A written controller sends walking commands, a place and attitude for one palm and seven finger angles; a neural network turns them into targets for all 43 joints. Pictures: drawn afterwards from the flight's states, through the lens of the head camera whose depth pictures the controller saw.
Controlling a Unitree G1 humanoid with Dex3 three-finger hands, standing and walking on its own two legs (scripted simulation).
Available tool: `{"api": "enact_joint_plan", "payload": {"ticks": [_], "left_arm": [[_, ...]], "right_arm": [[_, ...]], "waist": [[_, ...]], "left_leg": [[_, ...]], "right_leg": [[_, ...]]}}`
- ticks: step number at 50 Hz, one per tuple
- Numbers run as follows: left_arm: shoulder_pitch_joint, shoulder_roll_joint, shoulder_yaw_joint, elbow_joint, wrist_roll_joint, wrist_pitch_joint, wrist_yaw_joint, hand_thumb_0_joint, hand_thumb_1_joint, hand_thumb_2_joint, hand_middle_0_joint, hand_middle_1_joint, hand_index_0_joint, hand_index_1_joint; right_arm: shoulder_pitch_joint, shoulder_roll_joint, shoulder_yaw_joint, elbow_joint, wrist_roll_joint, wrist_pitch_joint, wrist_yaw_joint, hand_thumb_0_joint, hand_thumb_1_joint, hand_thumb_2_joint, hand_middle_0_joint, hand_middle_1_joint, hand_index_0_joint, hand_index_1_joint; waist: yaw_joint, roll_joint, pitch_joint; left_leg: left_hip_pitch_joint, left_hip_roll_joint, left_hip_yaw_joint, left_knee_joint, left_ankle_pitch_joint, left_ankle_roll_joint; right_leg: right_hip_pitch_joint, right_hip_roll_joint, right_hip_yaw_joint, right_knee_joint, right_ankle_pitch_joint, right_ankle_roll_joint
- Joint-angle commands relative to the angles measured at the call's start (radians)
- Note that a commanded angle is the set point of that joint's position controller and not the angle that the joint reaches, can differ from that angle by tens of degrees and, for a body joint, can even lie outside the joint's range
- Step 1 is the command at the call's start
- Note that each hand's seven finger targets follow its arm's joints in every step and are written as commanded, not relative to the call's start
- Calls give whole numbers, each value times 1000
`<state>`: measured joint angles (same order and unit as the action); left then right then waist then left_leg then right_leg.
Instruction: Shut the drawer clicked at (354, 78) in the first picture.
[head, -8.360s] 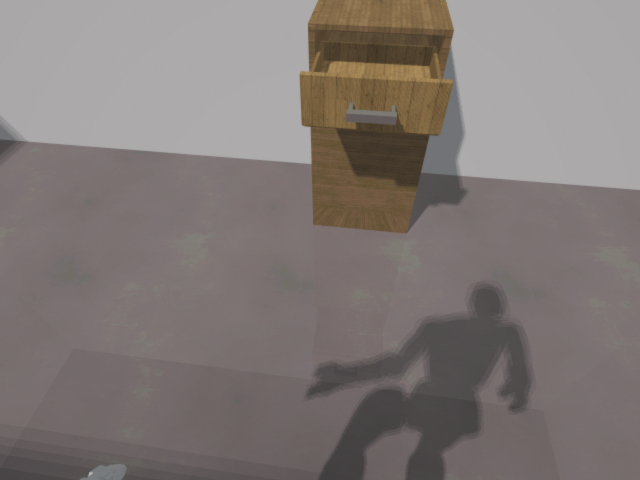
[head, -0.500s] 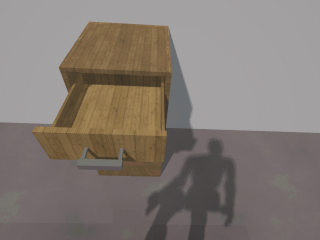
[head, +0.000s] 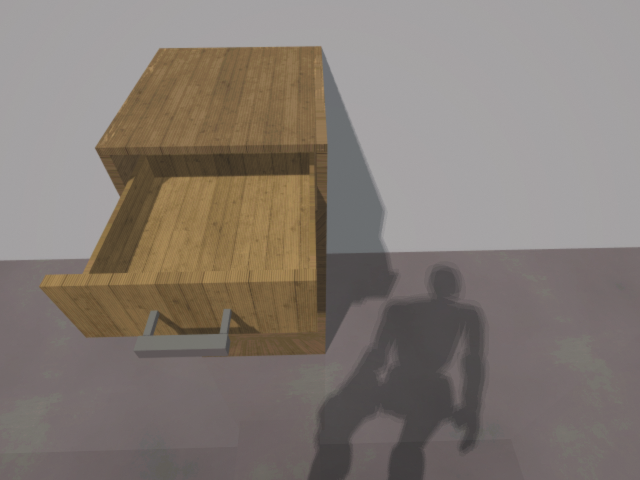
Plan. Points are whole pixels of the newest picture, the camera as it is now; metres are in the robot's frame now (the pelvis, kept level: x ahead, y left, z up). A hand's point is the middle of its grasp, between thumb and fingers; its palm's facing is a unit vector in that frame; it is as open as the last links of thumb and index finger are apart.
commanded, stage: come to a stop and stand still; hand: left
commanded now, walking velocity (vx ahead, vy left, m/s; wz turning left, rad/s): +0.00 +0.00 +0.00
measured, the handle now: (186, 331) +0.31 +0.21 -0.02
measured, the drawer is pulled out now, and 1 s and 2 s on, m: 0.29 0.29 0.27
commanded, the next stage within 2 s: look again from close up in 0.30 s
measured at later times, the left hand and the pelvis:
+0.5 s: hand out of the picture +0.01 +0.17 -0.17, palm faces +0.02 -0.98 -0.21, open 7.3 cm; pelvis +0.01 +0.00 +0.01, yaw +0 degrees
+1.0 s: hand out of the picture -0.01 +0.16 -0.17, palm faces +0.02 -0.98 -0.18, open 7.4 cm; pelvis +0.01 +0.00 +0.01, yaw +0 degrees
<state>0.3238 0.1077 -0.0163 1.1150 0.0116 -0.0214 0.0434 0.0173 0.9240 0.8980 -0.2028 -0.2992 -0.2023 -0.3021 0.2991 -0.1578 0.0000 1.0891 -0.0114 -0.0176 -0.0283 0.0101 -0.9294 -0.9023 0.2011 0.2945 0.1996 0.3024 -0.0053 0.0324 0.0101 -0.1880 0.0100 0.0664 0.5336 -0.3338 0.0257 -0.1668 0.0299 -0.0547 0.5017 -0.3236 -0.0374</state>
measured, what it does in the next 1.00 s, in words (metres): stands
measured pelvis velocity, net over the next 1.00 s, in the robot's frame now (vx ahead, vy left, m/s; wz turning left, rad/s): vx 0.01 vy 0.00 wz -0.01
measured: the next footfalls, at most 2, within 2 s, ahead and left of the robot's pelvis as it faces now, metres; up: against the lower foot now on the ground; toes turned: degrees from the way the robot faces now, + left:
none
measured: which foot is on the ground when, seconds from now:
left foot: down 0.00-1.00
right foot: down 0.00-1.00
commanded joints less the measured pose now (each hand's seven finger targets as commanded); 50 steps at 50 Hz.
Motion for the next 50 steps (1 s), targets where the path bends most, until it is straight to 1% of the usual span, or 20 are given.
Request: {"api": "enact_joint_plan", "payload": {"ticks": [1,3,6,8,13,15,16,18,21,22,26,29,32,35,37,39,41,48,49,50], "left_arm": [[67,106,16,-25,-2,-16,3,0,900,900,-200,-300,-200,-300],[64,113,17,-27,-3,-16,3,0,900,900,-200,-300,-200,-300],[62,119,16,-27,-4,-15,4,0,900,900,-200,-300,-200,-300],[57,124,16,-29,-5,-13,4,0,900,900,-200,-300,-200,-300],[53,130,18,-30,-5,-11,5,0,900,900,-200,-300,-200,-300],[56,129,18,-30,-5,-11,6,0,900,900,-200,-300,-200,-300],[54,129,18,-28,-4,-10,6,0,900,900,-200,-300,-200,-300],[52,128,19,-30,-4,-9,6,0,900,900,-200,-300,-200,-300],[58,130,19,-28,-4,-10,6,0,900,900,-200,-300,-200,-300],[58,128,19,-29,-4,-9,5,0,900,900,-200,-300,-200,-300],[64,127,16,-24,-4,-8,5,0,900,900,-200,-300,-200,-300],[71,124,16,-21,-4,-8,5,0,900,900,-200,-300,-200,-300],[71,122,16,-19,-2,-8,5,0,900,900,-200,-300,-200,-300],[82,119,14,-15,-3,-9,6,0,900,900,-200,-300,-200,-300],[81,117,15,-16,-2,-8,5,0,900,900,-200,-300,-200,-300],[86,115,14,-11,-2,-7,5,0,900,900,-200,-300,-200,-300],[91,111,13,-9,-2,-8,5,0,900,900,-200,-300,-200,-300],[96,109,13,-9,-2,-9,5,0,900,900,-200,-300,-200,-300],[138,143,21,17,16,-38,41,0,900,900,-200,-300,-200,-300],[-577,302,41,-1504,-185,-234,23,0,900,900,-220,-322,-220,-322]], "right_arm": [[61,-67,5,-13,0,-15,-10,0,-900,-900,200,300,200,300],[64,-71,8,-3,0,-18,-11,0,-900,-900,200,300,200,300],[62,-76,10,8,1,-16,-13,0,-900,-900,200,300,200,300],[62,-80,11,17,0,-18,-13,0,-900,-900,200,300,200,300],[61,-82,13,30,0,-17,-13,0,-900,-900,200,300,200,300],[57,-80,13,33,0,-16,-13,0,-900,-900,200,300,200,300],[57,-80,13,35,0,-15,-13,0,-900,-900,200,300,200,300],[60,-78,13,40,1,-16,-13,0,-900,-900,200,300,200,300],[59,-76,13,42,1,-16,-13,0,-900,-900,200,300,200,300],[54,-69,13,44,3,-15,-13,0,-900,-900,200,300,200,300],[58,-74,14,47,2,-13,-13,0,-900,-900,200,300,200,300],[57,-72,14,51,3,-15,-14,0,-900,-900,200,300,200,300],[59,-66,14,52,4,-15,-14,0,-900,-900,200,300,200,300],[58,-68,13,53,3,-16,-15,0,-900,-900,200,300,200,300],[62,-65,14,53,5,-15,-15,0,-900,-900,200,300,200,300],[59,-68,14,53,4,-14,-15,0,-900,-900,200,300,200,300],[56,-65,14,53,4,-13,-15,0,-900,-900,200,300,200,300],[65,-64,14,54,5,-17,-16,0,-900,-900,200,300,200,300],[-37,-97,2,-29,12,-24,-3,0,-900,-900,200,300,200,300],[9,-290,-31,-382,44,-166,-42,0,-900,-900,200,300,200,300]], "waist": [[-1,-17,75],[0,-7,60],[1,-44,57],[4,-28,52],[5,-45,45],[7,-43,44],[6,-55,53],[6,-41,53],[7,-45,44],[9,-49,59],[6,-42,61],[7,-30,55],[6,-44,63],[7,-34,52],[6,-47,58],[7,-33,71],[7,-39,77],[8,-41,61],[35,-110,122],[-96,103,-373]], "left_leg": [[0,102,-109,-131,278,21],[16,102,-106,-136,319,19],[26,99,-101,-146,311,18],[36,100,-102,-150,341,18],[49,99,-99,-158,361,18],[54,98,-98,-162,351,18],[50,98,-97,-166,336,17],[52,98,-98,-167,352,18],[56,96,-97,-171,338,18],[54,96,-95,-173,332,19],[56,96,-96,-177,310,17],[65,96,-95,-175,322,18],[63,97,-98,-180,327,20],[74,96,-95,-172,336,19],[69,98,-98,-178,329,20],[65,97,-95,-179,309,18],[60,96,-94,-182,284,19],[67,98,-96,-181,319,19],[-71,99,-53,55,404,-14],[204,5,-65,-90,495,18]], "right_leg": [[-25,-120,116,-99,252,-22],[-6,-123,111,-95,288,-19],[6,-130,115,-100,322,-19],[14,-131,109,-94,328,-16],[26,-133,112,-93,359,-15],[25,-136,115,-97,361,-15],[22,-138,114,-101,357,-15],[23,-135,113,-99,353,-15],[29,-139,118,-105,359,-15],[21,-137,115,-109,360,-14],[15,-141,120,-116,341,-14],[13,-140,120,-118,343,-13],[11,-136,119,-120,342,-12],[12,-141,121,-122,356,-12],[11,-137,120,-124,345,-11],[0,-138,125,-130,330,-12],[-7,-139,127,-139,310,-11],[3,-140,121,-132,333,-10],[-38,-193,158,-116,804,43],[38,-105,105,-13,611,12]]}}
